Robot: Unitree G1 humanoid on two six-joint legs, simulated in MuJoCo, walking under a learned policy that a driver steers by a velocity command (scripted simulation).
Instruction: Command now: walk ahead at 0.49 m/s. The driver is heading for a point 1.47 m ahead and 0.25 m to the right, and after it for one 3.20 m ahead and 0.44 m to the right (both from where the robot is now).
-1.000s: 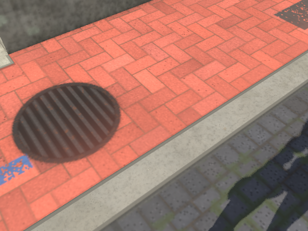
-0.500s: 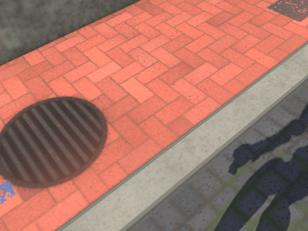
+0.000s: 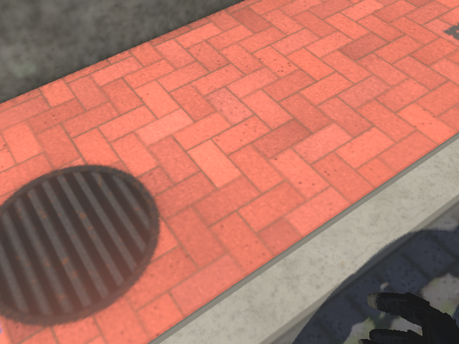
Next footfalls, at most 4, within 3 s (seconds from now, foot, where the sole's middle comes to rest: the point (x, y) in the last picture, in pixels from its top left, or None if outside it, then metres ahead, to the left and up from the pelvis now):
0.04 left None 0.21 0.08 -0.76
0.54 right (328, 337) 0.48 -0.17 -0.76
1.10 left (248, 234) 0.80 0.07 -0.76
1.68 right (316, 161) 1.11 -0.16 -0.76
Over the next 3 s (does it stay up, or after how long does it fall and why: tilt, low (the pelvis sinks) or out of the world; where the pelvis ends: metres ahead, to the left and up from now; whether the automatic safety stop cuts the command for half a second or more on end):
stays up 1.52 -0.12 0.01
